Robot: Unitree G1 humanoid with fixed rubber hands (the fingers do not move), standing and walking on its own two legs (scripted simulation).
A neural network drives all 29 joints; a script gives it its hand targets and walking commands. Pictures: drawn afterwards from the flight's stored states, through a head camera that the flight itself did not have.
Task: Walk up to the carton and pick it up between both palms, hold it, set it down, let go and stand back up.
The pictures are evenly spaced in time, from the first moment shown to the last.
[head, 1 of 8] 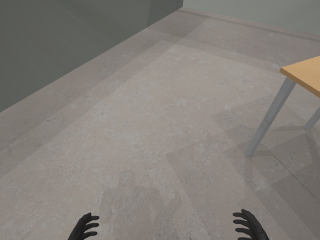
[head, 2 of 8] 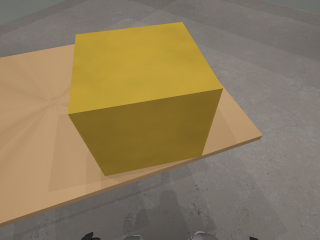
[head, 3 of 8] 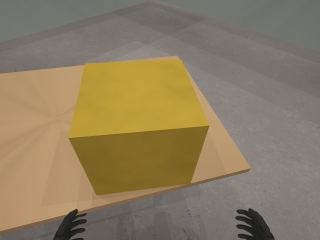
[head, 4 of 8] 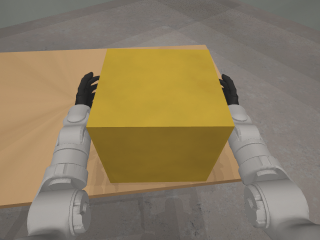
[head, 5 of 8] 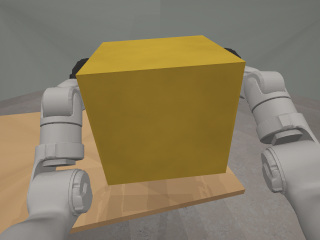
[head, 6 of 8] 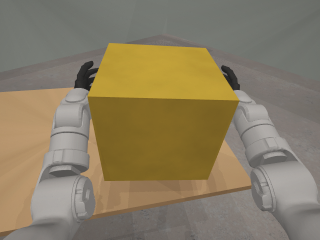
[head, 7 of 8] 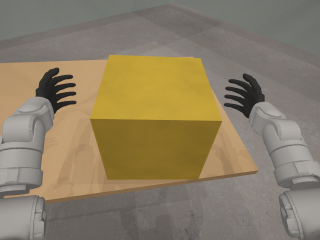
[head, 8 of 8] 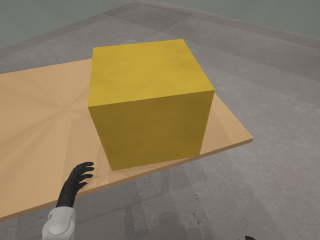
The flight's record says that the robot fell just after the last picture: no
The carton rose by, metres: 0.19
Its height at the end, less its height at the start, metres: +0.00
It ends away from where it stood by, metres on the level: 0.01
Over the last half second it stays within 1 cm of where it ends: yes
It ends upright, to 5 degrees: yes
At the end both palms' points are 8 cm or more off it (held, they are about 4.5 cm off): yes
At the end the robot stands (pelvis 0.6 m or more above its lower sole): yes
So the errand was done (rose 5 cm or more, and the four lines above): yes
